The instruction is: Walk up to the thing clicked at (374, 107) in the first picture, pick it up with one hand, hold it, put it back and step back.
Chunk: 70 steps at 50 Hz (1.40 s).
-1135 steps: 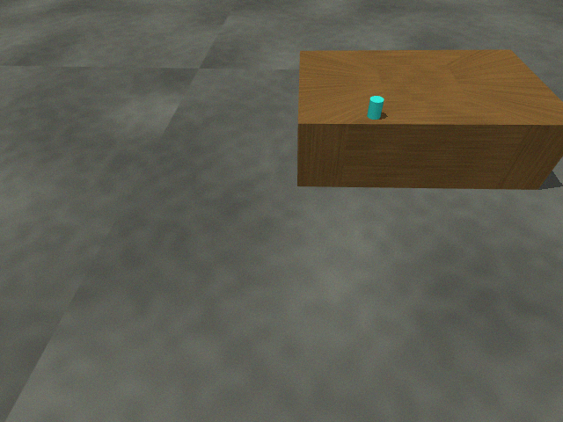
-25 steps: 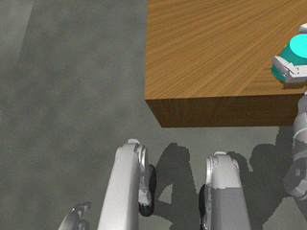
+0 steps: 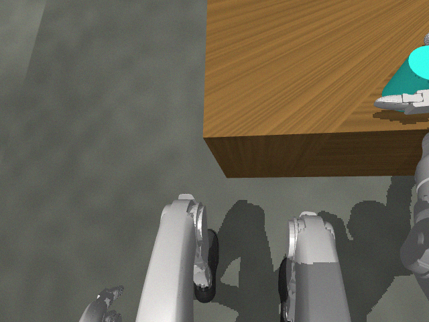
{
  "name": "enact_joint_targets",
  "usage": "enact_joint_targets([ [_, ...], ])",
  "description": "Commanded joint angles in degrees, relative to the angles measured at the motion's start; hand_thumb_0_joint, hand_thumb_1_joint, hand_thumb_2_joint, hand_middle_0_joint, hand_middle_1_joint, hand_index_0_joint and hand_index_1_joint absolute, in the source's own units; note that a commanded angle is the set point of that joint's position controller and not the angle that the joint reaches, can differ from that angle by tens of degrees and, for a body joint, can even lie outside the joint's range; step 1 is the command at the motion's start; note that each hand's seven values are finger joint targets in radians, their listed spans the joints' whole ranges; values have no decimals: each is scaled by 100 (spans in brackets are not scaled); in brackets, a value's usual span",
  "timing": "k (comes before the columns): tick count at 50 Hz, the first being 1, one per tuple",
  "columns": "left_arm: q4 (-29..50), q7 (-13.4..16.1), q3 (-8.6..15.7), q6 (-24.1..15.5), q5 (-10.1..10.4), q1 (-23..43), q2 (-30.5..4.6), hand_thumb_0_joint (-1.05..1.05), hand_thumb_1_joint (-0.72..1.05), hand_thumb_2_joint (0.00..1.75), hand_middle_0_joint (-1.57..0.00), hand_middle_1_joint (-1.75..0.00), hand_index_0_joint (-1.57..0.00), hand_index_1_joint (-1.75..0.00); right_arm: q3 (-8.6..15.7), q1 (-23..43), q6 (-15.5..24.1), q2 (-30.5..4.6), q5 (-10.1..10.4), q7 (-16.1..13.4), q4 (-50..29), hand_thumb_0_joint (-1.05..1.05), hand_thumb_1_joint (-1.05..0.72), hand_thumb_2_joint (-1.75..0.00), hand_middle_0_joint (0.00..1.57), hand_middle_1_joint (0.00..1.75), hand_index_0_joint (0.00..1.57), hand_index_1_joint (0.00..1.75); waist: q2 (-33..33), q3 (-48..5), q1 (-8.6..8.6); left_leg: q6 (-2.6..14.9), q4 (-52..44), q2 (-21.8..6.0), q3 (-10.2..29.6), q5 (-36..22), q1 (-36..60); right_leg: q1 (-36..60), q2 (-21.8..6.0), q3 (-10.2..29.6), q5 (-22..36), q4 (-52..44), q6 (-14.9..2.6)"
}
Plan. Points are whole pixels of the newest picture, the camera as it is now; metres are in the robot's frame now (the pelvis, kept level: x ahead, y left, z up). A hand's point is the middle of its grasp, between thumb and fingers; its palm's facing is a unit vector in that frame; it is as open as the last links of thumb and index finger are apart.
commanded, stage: withdraw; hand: right
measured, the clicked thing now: (415, 81) +0.52 -0.25 -0.01
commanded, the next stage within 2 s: rise in 0.40 s
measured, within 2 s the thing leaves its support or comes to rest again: neither
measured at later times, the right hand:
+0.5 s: hand out of the picture +0.53 -0.32 +0.13, palm faces +0.35 +0.94 -0.06, open 17.0 cm
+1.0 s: hand out of the picture +0.48 -0.36 +0.24, palm faces +0.40 +0.82 -0.41, open 17.3 cm
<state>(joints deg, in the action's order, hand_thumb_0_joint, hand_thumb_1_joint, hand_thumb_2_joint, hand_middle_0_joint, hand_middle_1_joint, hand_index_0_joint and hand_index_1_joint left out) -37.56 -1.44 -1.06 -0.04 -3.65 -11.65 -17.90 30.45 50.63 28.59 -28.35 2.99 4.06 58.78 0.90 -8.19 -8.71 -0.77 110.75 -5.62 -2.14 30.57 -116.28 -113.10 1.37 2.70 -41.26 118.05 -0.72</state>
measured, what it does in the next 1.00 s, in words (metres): rises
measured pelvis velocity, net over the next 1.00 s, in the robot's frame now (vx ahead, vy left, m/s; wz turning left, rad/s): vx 0.05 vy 0.00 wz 0.01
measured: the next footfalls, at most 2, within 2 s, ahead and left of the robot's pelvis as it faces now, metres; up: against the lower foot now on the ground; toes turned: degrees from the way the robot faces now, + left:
none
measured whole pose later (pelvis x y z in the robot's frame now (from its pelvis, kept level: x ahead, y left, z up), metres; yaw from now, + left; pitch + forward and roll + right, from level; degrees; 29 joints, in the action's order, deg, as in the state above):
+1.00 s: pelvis +0.05 +0.00 +0.23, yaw +1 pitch +22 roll +4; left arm -35.5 2.2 -2.2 3.7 0.2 -20.1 -16.6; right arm 24.6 39.4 5.3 -41.2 -5.4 -3.6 66.3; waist 0.6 -7.2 -6.7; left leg -0.8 61.8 -1.4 -4.4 21.4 -61.8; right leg -59.9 -2.3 2.5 -31.2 69.5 -0.4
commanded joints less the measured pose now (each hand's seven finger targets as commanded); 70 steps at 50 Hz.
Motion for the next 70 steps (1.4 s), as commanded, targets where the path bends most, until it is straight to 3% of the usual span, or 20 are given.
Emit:
enact_joint_targets([
  [1, 204, 83, 461, -49, -9, -1040, -1166, 0, 88, 90, -20, -31, -20, -31, -18, 2175, 394, -1299, 43, -39, -1374, 0, 37, -12, 18, 14, 18, 14, 924, -3758, -123, 274, -988, 213, -25, -483, 2611, 2060, -13, -32, 963, -1774, -32],
  [13, 286, 242, 442, 98, 97, -1207, -1210, 0, 91, 88, -19, -29, -20, -29, 619, 2518, 38, -2688, -60, -128, -2260, 0, 45, -2, 8, 4, 7, 4, 1208, -5013, 184, 247, -1451, 243, 65, -1015, 3934, 3274, -73, -92, 1659, -2276, 23],
  [17, 248, 339, 476, 131, 213, -1215, -1249, 0, 90, 88, -19, -29, -19, -29, 621, 2019, -356, -2667, -39, 118, -1664, 0, 42, -3, 8, 3, 7, 3, 1014, -4253, 63, 248, -1788, 288, 3, -888, 3769, 3384, -128, 62, 1566, -2634, 34],
  [20, 269, 379, 402, 38, 303, -1141, -1132, 0, 89, 89, -19, -29, -19, -29, 327, 1614, -646, -2180, 95, 440, -1065, 0, 41, -4, 8, 4, 7, 4, 598, -3365, -100, 226, -2167, 320, -42, -701, 3737, 3165, -155, 133, 1264, -2866, -28],
  [22, 235, 395, 471, 12, 345, -1197, -1265, 0, 89, 88, -19, -29, -19, -29, 485, 1843, -700, -2592, 162, 604, -1337, 0, 43, -4, 7, 4, 7, 4, 755, -3445, -14, 232, -2260, 299, -16, -761, 3863, 3417, -178, 188, 1378, -3005, -15],
  [24, 271, 367, 376, -27, 382, -1183, -1164, 0, 90, 88, -19, -29, -20, -29, 242, 1381, -864, -2030, 266, 788, -588, 0, 46, -4, 7, 4, 7, 4, 481, -2906, -162, 244, -2392, 315, -92, -803, 3741, 3517, -218, 298, 1505, -3139, 2],
  [26, 262, 363, 482, -61, 379, -1200, -1238, 0, 88, 90, -20, -29, -19, -30, 240, 1722, -813, -2117, 378, 866, -1086, 0, 43, -8, 5, 5, 7, 5, 800, -2876, -58, 280, -2454, 319, -66, -818, 3659, 3706, -254, 367, 1598, -3270, 26],
  [27, 221, 327, 457, 114, 409, -1343, -1234, 0, 87, 91, -20, -30, -19, -31, 222, 1053, -1323, -3315, -694, 525, 68, 0, 49, -7, 5, 6, 6, 6, 851, -2835, 311, 291, -2757, 401, -59, -732, 3803, 4466, -260, 341, 1809, -3698, 79],
  [29, 456, 235, 447, 218, 455, -1318, -1182, 0, 88, 90, -20, -30, -19, -30, -72, 1764, -1524, -2821, -558, 280, -842, 0, 54, -7, 5, 6, 6, 6, 946, -3017, 120, 269, -3000, 385, -57, -815, 4084, 4814, -312, 443, 1766, -3931, 88],
  [32, 549, 202, 486, 325, 454, -1427, -1281, 0, 88, 90, -20, -30, -19, -30, 195, 2418, -1646, -3858, -836, 24, -1845, 0, 53, -7, 5, 6, 6, 6, 1637, -4188, 430, 271, -3283, 421, -44, -1095, 4659, 6149, -326, 463, 2462, -4280, 155],
  [34, 699, 215, 381, 369, 494, -1436, -1211, 0, 89, 89, -20, -29, -20, -29, 414, 1914, -1750, -4354, -975, -195, -2028, 0, 51, -7, 5, 6, 6, 6, 1856, -4597, 602, 253, -3558, 426, -28, -1445, 5236, 6763, -330, 380, 3018, -4470, 201],
  [40, 325, 395, 279, 450, 434, -1550, -896, 0, 89, 90, -20, -30, -20, -29, -120, 1364, -1997, -3341, -1010, -746, -315, 0, 54, -6, 5, 5, 5, 5, 1001, -2574, 116, 230, -4769, 527, -39, -1678, 6253, 6161, -242, 31, 2564, -5248, 79],
  [44, 372, 472, 325, 415, 457, -1506, -997, 0, 96, 93, -21, -29, -20, -30, -437, 811, -2129, -2849, -906, -845, 195, 0, 59, -8, 4, 8, 6, 8, 834, -2152, 149, 232, -5330, 595, -104, -1684, 6672, 6612, -285, -22, 2626, -5727, 68],
  [46, 494, 448, 230, 303, 325, -1431, -820, 0, 96, 97, -18, -26, -16, -28, -625, -243, -2148, -2132, -960, -858, 499, 0, 47, -14, 13, 13, 13, 13, 318, -1466, 183, 235, -5463, 628, -159, -1581, 6861, 6040, -281, -30, 2474, -5873, -38],
  [51, 639, 485, 270, 191, 393, -1218, -797, 0, 88, 88, -19, -28, -19, -28, -625, -706, -2020, -1804, -460, -677, -628, 0, 49, -9, 6, 6, 6, 6, 302, -1722, 285, 226, -5802, 622, -181, -1804, 7508, 6648, -324, -11, 2743, -6270, -44],
  [56, 779, 512, 337, 109, 449, -988, -707, 0, 96, 94, -17, -25, -17, -25, -268, -1775, -1771, -1907, -151, -715, -2495, 0, 41, -13, 14, 14, 14, 14, 730, -2034, 663, 245, -6129, 594, -156, -1752, 8194, 7236, -293, -46, 2689, -6698, 10],
  [59, 710, 568, 328, -3, 434, -761, -582, 0, 88, 88, -20, -29, -20, -29, -503, -2230, -1654, -1304, -7, -771, -2808, 0, 49, -7, 6, 6, 6, 6, 738, -1489, 587, 249, -6234, 610, -171, -1489, 8008, 7232, -296, -31, 2327, -6869, 32],
  [63, 759, 637, 333, -160, 404, -599, -523, 0, 81, 85, -19, -28, -19, -28, -761, -2945, -1483, -820, 83, -808, -3872, 0, 37, -16, 7, 8, 7, 8, 1214, -1691, 721, 282, -6243, 609, -163, -1668, 8105, 7854, -330, -1, 2526, -7060, 129],
  [66, 713, 669, 381, -265, 383, -517, -449, 0, 84, 87, -19, -28, -19, -28, -1264, -3990, -1525, -42, 145, -713, -4182, 0, 37, -16, 7, 8, 7, 8, 1117, -1557, 681, 265, -6216, 615, -204, -1876, 8179, 8009, -363, 82, 2888, -7118, 182],
  [70, 751, 696, 472, -331, 421, -448, -454, 0, 90, 89, -19, -28, -19, -29, -1715, -5099, -1745, 422, 276, -598, -4974, 0, 28, -25, 15, 17, 15, 17, 720, -1540, 611, 223, -6264, 656, -292, -2307, 8492, 8210, -352, 95, 3643, -7112, 186],
])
